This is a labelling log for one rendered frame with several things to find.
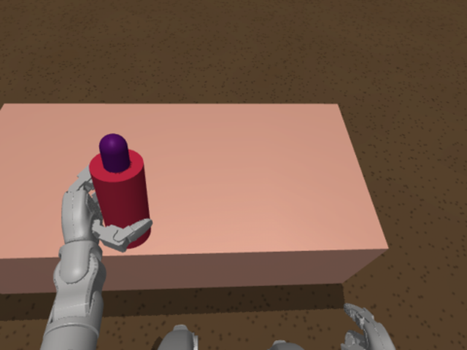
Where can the left robot hand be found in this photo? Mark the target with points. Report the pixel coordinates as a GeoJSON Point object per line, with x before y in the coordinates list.
{"type": "Point", "coordinates": [81, 218]}

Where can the bottle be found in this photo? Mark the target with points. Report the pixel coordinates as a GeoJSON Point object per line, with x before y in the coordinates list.
{"type": "Point", "coordinates": [119, 180]}

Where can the right robot hand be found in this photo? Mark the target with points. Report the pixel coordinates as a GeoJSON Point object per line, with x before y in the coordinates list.
{"type": "Point", "coordinates": [375, 335]}

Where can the left robot arm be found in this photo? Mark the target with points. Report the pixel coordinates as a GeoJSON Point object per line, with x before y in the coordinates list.
{"type": "Point", "coordinates": [75, 319]}

